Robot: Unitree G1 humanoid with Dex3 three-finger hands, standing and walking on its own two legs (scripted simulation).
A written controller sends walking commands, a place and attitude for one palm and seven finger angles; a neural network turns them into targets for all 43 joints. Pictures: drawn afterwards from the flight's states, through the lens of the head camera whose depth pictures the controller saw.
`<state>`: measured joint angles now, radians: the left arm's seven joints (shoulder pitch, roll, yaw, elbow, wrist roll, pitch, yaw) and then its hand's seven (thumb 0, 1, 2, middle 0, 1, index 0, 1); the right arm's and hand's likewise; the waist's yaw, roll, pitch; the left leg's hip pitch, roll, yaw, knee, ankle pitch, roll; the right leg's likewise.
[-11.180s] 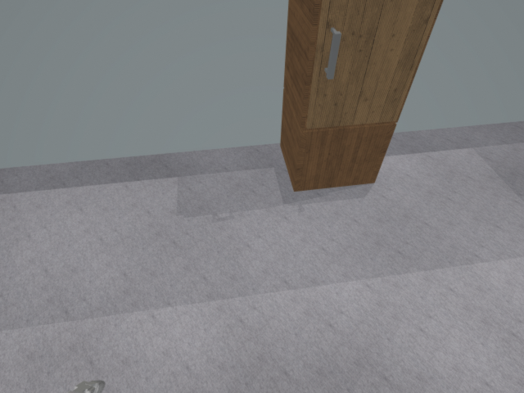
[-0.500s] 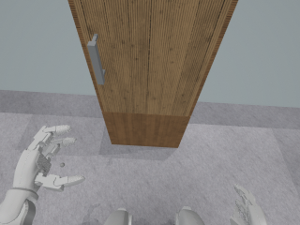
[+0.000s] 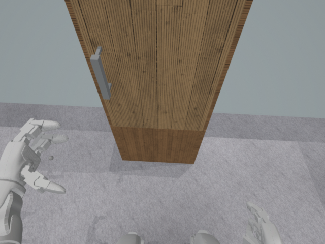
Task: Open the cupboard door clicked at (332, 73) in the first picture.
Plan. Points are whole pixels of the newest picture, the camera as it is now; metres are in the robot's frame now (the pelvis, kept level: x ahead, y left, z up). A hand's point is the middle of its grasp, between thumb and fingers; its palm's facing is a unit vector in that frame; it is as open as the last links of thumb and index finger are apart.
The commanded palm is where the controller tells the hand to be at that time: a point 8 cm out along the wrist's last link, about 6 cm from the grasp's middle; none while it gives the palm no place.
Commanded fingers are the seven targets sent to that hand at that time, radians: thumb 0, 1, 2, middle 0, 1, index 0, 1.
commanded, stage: raise the hand with hooked fingers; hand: left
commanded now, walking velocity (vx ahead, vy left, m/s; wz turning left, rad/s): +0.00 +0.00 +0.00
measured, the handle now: (103, 74) +0.58 +0.22 +0.05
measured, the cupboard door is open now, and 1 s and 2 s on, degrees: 0 0 0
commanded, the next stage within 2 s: move the hooked fingers beside the handle in 0.56 s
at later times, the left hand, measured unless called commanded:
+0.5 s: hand (53, 152) +0.29 +0.26 +0.07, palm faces +0.02 -1.00 -0.05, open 14.0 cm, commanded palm +0.26 +0.31 +0.07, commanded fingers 0.00 -0.50 0.30 -0.30 -1.20 -0.30 -1.20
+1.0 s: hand (59, 134) +0.34 +0.27 +0.07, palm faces -0.02 -1.00 -0.03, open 14.0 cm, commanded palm +0.32 +0.32 +0.07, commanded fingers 0.00 -0.50 0.30 -0.30 -1.20 -0.30 -1.20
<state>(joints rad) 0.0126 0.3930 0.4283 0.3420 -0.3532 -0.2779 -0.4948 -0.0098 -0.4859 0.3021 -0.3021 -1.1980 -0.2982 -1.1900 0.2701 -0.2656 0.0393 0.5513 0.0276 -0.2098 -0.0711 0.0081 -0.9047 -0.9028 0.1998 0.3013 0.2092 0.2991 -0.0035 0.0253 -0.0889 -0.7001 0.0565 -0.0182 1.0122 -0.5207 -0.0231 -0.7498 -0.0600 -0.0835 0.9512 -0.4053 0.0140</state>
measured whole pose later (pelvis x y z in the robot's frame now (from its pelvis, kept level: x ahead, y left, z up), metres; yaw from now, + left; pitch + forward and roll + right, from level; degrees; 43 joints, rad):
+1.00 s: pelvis -0.01 +0.00 +0.00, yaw -1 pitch +13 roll -1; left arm -0.27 0.45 0.46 0.63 -0.31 -0.31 -0.54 -0.01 -0.50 0.30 -0.30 -1.20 -0.30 -1.20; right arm 0.29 -0.28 0.04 0.56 0.03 -0.17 -0.08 0.01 -0.91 -0.90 0.20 0.30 0.21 0.30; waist -0.03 0.01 -0.08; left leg -0.72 0.06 0.00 0.99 -0.50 -0.02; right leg -0.78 -0.06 -0.06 0.93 -0.38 0.02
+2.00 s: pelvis -0.02 +0.01 -0.02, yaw -3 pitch +22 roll -3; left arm -0.86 0.75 0.58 1.19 -0.13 -0.35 -0.54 -0.01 -0.50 0.30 -0.30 -1.20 -0.30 -1.20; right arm 0.36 -0.29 0.06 0.59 0.00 0.03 -0.05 0.00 -0.91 -0.90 0.20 0.30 0.21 0.30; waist -0.16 0.00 -0.08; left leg -0.98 0.08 0.00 1.12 -0.53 0.00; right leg -1.03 -0.03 -0.05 1.01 -0.36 0.03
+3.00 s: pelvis +0.00 +0.02 -0.03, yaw -4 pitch +25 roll -5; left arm -0.95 0.81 0.58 1.22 -0.07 -0.32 -0.51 -0.01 -0.49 0.30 -0.30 -1.20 -0.30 -1.20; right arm 0.35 -0.28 0.07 0.55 -0.01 0.10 -0.03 0.00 -0.91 -0.90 0.20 0.30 0.21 0.30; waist -0.20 0.01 -0.07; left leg -1.04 0.09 -0.02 1.15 -0.55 0.00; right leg -1.07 -0.02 -0.07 1.01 -0.38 0.03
